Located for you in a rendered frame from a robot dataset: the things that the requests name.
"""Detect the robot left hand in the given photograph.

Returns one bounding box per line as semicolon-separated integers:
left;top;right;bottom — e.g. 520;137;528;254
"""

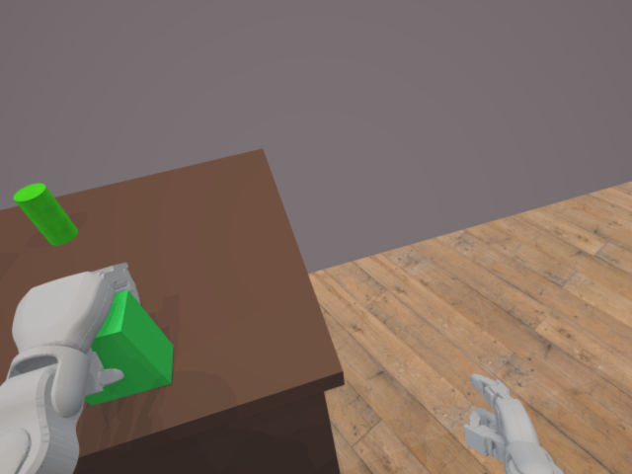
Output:
12;263;140;397

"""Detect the robot right forearm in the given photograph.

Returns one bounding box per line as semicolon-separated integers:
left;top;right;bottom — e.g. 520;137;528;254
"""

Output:
504;441;564;474

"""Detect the table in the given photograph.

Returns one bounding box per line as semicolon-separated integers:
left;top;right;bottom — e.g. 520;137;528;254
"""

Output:
0;149;345;474

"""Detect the sponge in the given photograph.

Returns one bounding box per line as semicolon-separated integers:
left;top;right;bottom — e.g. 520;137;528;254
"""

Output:
84;290;174;406

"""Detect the robot right hand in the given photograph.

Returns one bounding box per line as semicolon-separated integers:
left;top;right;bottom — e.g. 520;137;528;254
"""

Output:
464;373;540;463

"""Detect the robot left forearm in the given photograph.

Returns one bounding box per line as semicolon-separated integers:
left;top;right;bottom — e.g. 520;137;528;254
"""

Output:
0;345;90;474

